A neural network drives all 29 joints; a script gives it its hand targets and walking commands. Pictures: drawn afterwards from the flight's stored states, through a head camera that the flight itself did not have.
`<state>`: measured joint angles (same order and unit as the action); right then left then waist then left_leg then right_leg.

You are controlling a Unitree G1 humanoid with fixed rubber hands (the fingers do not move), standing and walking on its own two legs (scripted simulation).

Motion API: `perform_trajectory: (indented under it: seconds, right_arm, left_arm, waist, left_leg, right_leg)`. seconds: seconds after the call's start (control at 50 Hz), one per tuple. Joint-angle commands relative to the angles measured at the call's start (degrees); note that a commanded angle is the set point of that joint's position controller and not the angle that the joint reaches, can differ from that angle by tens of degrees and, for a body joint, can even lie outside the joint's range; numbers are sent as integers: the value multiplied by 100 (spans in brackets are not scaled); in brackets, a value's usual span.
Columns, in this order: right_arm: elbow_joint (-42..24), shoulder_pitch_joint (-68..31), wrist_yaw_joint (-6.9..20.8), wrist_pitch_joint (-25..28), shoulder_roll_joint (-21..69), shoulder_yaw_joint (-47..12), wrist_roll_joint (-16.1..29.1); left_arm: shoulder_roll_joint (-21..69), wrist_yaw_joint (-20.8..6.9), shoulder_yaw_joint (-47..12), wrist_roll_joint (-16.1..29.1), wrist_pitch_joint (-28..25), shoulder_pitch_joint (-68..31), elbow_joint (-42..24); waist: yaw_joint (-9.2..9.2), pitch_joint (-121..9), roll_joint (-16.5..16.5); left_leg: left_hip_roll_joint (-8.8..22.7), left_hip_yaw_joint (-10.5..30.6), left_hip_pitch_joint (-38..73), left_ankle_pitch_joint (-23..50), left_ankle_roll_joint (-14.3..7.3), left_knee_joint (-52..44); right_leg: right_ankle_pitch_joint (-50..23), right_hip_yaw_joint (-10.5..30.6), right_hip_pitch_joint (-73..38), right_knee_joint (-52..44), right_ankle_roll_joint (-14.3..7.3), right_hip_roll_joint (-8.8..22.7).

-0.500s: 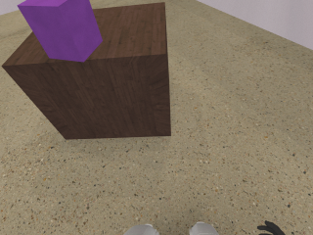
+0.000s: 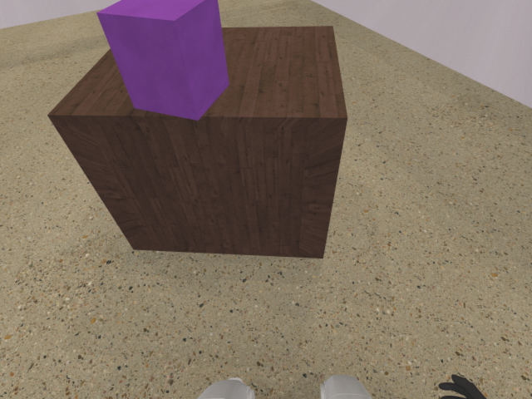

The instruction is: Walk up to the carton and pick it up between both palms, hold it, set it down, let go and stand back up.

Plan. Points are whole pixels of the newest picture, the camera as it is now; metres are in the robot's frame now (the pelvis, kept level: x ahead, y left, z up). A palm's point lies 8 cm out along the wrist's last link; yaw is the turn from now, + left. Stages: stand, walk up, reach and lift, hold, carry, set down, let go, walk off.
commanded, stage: walk up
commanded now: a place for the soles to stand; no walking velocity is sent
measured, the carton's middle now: (172, 54) +0.92 +0.25 +0.11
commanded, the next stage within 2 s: none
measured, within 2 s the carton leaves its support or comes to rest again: neither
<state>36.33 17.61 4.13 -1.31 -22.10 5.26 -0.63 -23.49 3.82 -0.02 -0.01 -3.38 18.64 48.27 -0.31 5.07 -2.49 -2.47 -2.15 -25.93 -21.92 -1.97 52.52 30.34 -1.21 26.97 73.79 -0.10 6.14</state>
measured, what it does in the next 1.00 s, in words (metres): steps to the left: right foot, then left foot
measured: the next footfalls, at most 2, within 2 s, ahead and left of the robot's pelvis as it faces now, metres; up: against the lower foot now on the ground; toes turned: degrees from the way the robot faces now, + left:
right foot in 0.16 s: +0.12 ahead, -0.12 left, +0.00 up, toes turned -5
left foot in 0.56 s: +0.21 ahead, +0.23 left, +0.00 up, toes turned +5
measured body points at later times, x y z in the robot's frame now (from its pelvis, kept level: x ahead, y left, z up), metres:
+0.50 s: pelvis +0.08 +0.06 +0.00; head +0.11 +0.03 +0.45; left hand +0.11 +0.40 -0.08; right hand +0.19 -0.25 -0.12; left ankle +0.15 +0.20 -0.66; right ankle +0.08 -0.11 -0.68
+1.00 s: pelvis +0.15 +0.15 +0.00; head +0.17 +0.10 +0.44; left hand +0.19 +0.49 -0.07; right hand +0.25 -0.15 -0.13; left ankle +0.17 +0.22 -0.68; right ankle +0.23 +0.03 -0.69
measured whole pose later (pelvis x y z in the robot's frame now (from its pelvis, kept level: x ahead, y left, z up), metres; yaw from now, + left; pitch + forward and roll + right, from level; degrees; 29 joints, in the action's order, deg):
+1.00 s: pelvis +0.15 +0.15 +0.00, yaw +0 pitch -3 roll +2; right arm 36.4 16.7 3.1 -2.5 -22.5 5.6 -0.6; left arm -23.9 5.4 0.0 0.0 -5.5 20.4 49.2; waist -0.2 6.1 -5.0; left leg -2.5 -9.0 -23.9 -25.8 -5.3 54.3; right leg 20.9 -1.8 29.6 54.7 -0.1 4.9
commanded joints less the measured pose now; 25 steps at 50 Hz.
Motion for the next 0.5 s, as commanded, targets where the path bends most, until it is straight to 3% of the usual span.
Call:
perform_trajectory:
  seconds: [0.0,0.06,0.08,0.1,0.12,0.14,0.16,0.18,0.2,0.22,0.26,0.3,0.36,0.44,0.46,0.48]
  right_arm:
    - [-363,17,-104,162,-1715,594,-227]
    - [-385,52,-77,119,-1756,612,-273]
    - [-437,-160,-63,81,-1721,592,-275]
    - [-587,-591,-45,38,-1590,530,-260]
    - [-691,-783,-35,3,-1266,433,-294]
    - [-812,-593,-37,29,-789,273,-297]
    - [-716,-504,-45,-33,-1106,352,-383]
    - [-538,-380,-37,-68,-1651,511,-385]
    - [-429,-377,-20,-59,-1733,532,-368]
    - [-361,-420,-4,-53,-1659,548,-334]
    - [-279,-242,16,-32,-1478,520,-323]
    - [-350,-324,20,-24,-1379,482,-327]
    - [-529,-639,14,-31,-1335,481,-324]
    - [-678,-892,-23,62,-1335,545,-288]
    - [-612,-720,-29,97,-1309,562,-272]
    - [-456,-327,-34,126,-1306,611,-292]
  left_arm:
    - [-1787,14,724,-12,-212,342,49]
    - [-1733,37,724,5,-300,630,97]
    - [-1680,56,730,10,-336,915,191]
    - [-1673,86,757,-6,-396,1537,359]
    - [-1878,143,872,-62,-427,2155,547]
    - [-2467,211,1065,-142,-410,2347,447]
    - [-2692,250,1077,-143,-371,1673,144]
    - [-2735,274,1115,-86,-340,1127,-29]
    - [-2650,285,1094,-91,-343,920,-85]
    - [-2453,304,1037,-99,-353,838,-86]
    - [-2215,309,973,-131,-369,944,-67]
    - [-2183,300,961,-132,-371,1176,-49]
    - [-2296,327,984,-171,-369,1186,-112]
    - [-2452,365,981,-191,-386,939,-199]
    - [-2480,365,958,-175,-379,714,-222]
    - [-2432,358,918,-155,-348,372,-254]
  waist:
    - [-238,401,-504]
    - [-238,119,-485]
    - [-67,-67,-395]
    - [342,-256,-174]
    - [685,-458,678]
    - [807,-858,2229]
    - [619,-814,1531]
    - [513,-639,1013]
    - [429,-424,819]
    - [342,-261,544]
    - [269,-545,674]
    - [327,-751,796]
    - [373,-824,823]
    - [311,-986,868]
    - [145,-1073,841]
    - [-180,-1165,778]
  left_leg:
    - [1578,3008,-29,-2238,-1082,-3370]
    - [1654,2846,18,-1705,-1274,-3068]
    - [1524,2516,-301,-1548,-1176,-2758]
    - [1197,1877,-1178,-1505,-928,-2060]
    - [667,1242,-1960,-1582,-526,-664]
    - [-91,159,-2565,-1322,-18,1217]
    - [-141,470,-2932,-1109,192,1875]
    - [197,910,-2823,-1143,187,1817]
    - [386,981,-2794,-1034,188,1783]
    - [490,942,-2616,-739,225,1864]
    - [515,848,-2346,-562,232,1793]
    - [560,765,-2388,-564,241,1695]
    - [717,666,-2306,-752,235,1290]
    - [899,527,-1883,-534,155,638]
    - [899,428,-1374,-231,130,244]
    - [804,208,-543,220,95,-340]
  right_leg:
    - [-135,-187,972,-1158,-301,95]
    - [-186,-305,317,-2073,-340,-22]
    - [-585,-343,-392,-2648,-400,-56]
    - [-1159,-254,-1635,-3436,-516,-98]
    - [-796,420,-2572,-3970,-603,50]
    - [1314,2694,-2902,-5192,-935,1311]
    - [2741,4706,-2498,-6022,-1290,2137]
    - [2866,4685,-2236,-5921,-1547,2353]
    - [2425,4294,-2113,-5694,-1651,2234]
    - [1772,3651,-1861,-5519,-1528,1949]
    - [149,2724,-1986,-5038,-1342,1574]
    - [-963,2301,-2151,-4553,-1414,1467]
    - [-1599,2069,-1999,-4168,-1530,1501]
    - [-2624,1993,-1607,-3718,-1619,1786]
    - [-2719,1751,-1299,-3487,-1534,1720]
    - [-2634,1369,-755,-3129,-1344,1540]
